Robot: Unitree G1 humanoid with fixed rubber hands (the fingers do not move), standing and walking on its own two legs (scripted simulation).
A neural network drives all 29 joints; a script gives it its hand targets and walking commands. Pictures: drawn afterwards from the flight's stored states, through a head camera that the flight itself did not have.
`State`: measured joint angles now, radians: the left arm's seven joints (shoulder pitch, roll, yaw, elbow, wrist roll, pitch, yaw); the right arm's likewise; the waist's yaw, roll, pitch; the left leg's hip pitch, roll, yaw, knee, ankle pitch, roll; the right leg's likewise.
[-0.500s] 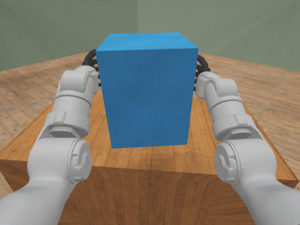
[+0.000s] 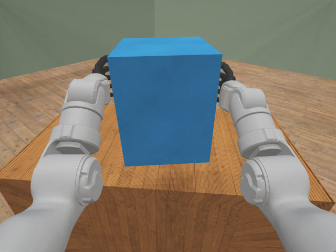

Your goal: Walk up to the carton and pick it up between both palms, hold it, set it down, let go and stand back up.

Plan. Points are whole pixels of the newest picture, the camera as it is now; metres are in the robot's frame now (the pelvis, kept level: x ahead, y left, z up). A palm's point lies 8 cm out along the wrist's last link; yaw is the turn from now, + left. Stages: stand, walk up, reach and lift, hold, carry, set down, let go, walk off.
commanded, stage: hold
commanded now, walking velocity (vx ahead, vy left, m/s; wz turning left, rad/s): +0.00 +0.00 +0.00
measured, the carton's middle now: (164, 97) +0.40 +0.01 +0.26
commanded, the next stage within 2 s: set down in 1.80 s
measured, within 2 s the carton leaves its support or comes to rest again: neither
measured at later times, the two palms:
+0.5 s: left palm (99, 84) +0.38 +0.15 +0.30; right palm (226, 90) +0.38 -0.14 +0.29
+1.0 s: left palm (99, 84) +0.38 +0.15 +0.30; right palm (226, 90) +0.38 -0.14 +0.29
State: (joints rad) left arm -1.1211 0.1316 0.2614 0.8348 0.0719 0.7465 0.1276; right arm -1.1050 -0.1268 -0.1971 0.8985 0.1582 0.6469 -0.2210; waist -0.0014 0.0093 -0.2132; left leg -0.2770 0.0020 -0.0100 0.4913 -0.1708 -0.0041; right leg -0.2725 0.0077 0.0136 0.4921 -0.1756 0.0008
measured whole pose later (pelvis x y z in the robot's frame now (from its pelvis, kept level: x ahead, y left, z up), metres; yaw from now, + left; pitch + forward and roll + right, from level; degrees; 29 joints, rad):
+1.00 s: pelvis +0.00 +0.00 +0.00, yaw +0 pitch -3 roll +0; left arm -1.12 0.13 0.26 0.83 0.07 0.74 0.13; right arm -1.11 -0.13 -0.20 0.90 0.16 0.64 -0.22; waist 0.00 0.01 -0.21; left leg -0.28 0.00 -0.01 0.49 -0.17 0.00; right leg -0.27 0.01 0.01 0.49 -0.18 0.00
